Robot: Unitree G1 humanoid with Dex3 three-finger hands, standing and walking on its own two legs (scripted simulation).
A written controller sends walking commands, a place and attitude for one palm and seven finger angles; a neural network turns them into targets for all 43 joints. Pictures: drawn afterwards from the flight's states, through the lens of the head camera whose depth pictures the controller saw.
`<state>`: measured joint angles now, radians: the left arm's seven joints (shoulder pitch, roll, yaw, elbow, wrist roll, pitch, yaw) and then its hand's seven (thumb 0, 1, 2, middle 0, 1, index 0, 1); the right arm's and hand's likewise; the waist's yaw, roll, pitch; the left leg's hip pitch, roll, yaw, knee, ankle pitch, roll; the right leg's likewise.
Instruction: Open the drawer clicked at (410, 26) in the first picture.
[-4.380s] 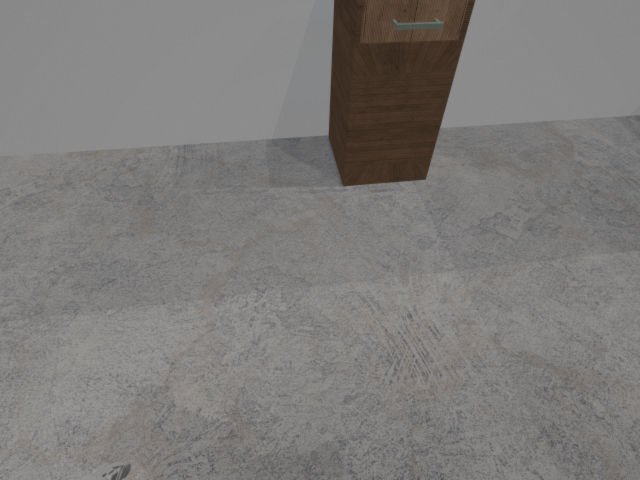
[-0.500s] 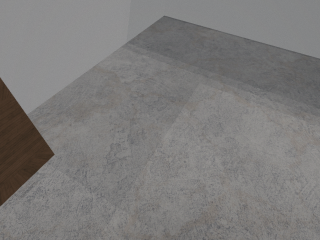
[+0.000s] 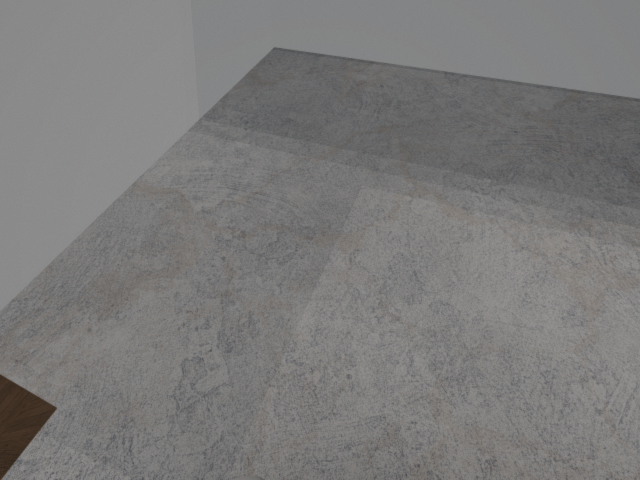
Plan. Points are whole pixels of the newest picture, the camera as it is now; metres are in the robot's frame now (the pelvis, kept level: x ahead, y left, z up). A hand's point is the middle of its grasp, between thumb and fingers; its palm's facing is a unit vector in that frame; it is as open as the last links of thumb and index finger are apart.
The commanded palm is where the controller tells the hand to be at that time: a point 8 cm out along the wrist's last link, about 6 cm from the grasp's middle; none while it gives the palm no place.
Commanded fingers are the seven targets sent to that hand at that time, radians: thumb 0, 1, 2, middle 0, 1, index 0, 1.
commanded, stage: walk to a spot facing it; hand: left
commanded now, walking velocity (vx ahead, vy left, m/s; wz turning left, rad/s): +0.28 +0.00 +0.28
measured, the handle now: out of the picture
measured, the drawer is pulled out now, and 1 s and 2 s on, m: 0.00 0.00 0.00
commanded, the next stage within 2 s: turn to face it in 0.06 s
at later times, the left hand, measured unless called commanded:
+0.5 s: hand out of the picture +0.16 +0.25 -0.18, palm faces +0.26 -0.95 -0.17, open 7.4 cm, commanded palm none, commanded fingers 0.00 0.90 0.90 -0.20 -0.30 -0.20 -0.30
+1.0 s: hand (186, 465) +0.17 +0.21 -0.14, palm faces +0.48 -0.83 -0.28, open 7.4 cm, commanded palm none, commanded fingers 0.00 0.90 0.90 -0.20 -0.30 -0.20 -0.30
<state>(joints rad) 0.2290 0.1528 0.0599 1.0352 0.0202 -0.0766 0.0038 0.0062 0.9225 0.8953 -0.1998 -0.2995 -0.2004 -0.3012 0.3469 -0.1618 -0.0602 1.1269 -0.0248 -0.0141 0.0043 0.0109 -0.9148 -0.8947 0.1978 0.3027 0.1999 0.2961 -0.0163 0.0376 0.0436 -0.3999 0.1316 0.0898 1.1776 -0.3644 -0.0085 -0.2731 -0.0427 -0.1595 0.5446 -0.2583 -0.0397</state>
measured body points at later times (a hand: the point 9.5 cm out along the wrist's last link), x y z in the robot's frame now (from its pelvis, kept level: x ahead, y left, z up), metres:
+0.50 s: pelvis +0.15 +0.06 +0.00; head +0.18 +0.10 +0.44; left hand +0.14 +0.30 -0.17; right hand +0.27 -0.16 -0.14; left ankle +0.22 +0.14 -0.73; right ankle +0.14 -0.11 -0.64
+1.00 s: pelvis +0.18 -0.01 +0.01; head +0.21 -0.02 +0.45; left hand +0.14 +0.25 -0.12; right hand +0.34 -0.23 -0.15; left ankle +0.13 +0.12 -0.65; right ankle +0.22 -0.10 -0.73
